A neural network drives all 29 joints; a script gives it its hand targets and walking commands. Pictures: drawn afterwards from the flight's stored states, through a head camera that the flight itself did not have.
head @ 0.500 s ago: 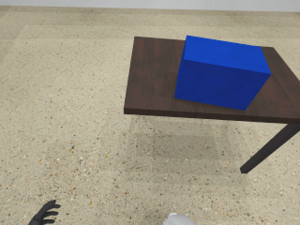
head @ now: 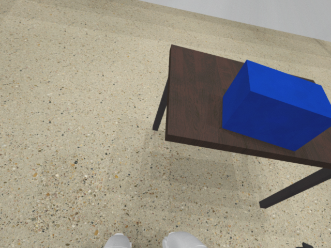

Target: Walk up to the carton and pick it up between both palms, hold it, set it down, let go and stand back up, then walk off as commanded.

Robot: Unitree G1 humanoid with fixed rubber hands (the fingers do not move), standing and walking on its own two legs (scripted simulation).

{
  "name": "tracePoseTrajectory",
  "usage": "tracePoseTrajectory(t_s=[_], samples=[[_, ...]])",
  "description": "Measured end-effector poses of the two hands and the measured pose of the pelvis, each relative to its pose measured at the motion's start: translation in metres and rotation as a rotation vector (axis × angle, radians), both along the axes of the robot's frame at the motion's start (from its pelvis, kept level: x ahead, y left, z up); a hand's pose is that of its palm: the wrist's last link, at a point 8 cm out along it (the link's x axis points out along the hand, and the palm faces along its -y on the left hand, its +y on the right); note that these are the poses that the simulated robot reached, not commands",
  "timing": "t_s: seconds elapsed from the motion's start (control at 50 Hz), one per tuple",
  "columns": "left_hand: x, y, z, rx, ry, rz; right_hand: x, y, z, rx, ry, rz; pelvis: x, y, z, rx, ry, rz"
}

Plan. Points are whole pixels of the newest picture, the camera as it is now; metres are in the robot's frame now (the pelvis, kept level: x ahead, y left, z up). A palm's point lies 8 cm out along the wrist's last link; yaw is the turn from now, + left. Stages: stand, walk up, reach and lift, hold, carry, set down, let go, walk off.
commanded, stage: walk up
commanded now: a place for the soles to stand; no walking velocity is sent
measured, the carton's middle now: (271, 106) +0.60 -0.39 +0.01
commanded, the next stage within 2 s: none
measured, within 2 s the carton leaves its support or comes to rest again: neither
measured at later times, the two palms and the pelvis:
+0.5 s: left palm out of the picture +0.10 +0.18 -0.16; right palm out of the picture +0.05 -0.47 -0.06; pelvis +0.00 -0.13 -0.03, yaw -6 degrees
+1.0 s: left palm out of the picture +0.14 +0.06 -0.14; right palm out of the picture +0.00 -0.58 -0.10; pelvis +0.02 -0.24 -0.03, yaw -10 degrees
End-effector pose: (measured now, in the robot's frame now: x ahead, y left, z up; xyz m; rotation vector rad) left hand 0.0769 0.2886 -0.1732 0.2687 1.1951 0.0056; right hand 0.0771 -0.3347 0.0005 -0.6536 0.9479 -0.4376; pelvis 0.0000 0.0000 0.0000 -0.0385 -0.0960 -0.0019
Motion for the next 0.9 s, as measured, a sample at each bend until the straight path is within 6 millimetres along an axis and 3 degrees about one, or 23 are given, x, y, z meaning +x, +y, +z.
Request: tracePoseTrajectory(t_s=[0.12,0.28,0.38,0.48,0.54,0.6,0.7,0.8,0.9], samples=[[-0.003,-0.005,0.005,-0.009,0.055,-0.016,0.001,-0.009,0.010,-0.009,0.019,-0.026,0.007,-0.005,0.009,-0.004,0.024,-0.012],[0.005,-0.032,0.009,0.023,0.048,-0.029,0.001,-0.041,-0.005,0.023,0.014,-0.034,0.011,-0.037,0.004,0.033,0.016,-0.020],[0.013,-0.061,0.012,0.055,0.030,-0.055,-0.008,-0.074,-0.026,0.060,-0.007,-0.058,0.009,-0.070,-0.006,0.054,-0.004,-0.044],[0.018,-0.102,0.015,0.089,0.019,-0.101,-0.023,-0.123,-0.056,0.108,-0.028,-0.103,0.003,-0.116,-0.021,0.084,-0.010,-0.083],[0.015,-0.125,0.016,0.122,0.010,-0.115,-0.030,-0.155,-0.084,0.143,-0.027,-0.135,-0.001,-0.144,-0.035,0.066,-0.024,-0.101],[0.008,-0.138,0.027,0.152,0.001,-0.085,-0.026,-0.167,-0.100,0.185,-0.002,-0.119,-0.001,-0.162,-0.036,0.064,-0.032,-0.082],[0.013,-0.152,0.047,0.190,0.014,-0.105,-0.021,-0.179,-0.106,0.230,0.000,-0.114,0.001,-0.180,-0.027,0.068,-0.011,-0.101],[0.026,-0.164,0.048,0.192,0.016,-0.119,-0.028,-0.189,-0.109,0.236,0.031,-0.125,0.010,-0.191,-0.027,0.070,0.003,-0.111],[0.047,-0.186,0.045,0.171,-0.007,-0.131,-0.056,-0.206,-0.101,0.218,0.088,-0.157,0.019,-0.208,-0.024,0.088,0.001,-0.115]])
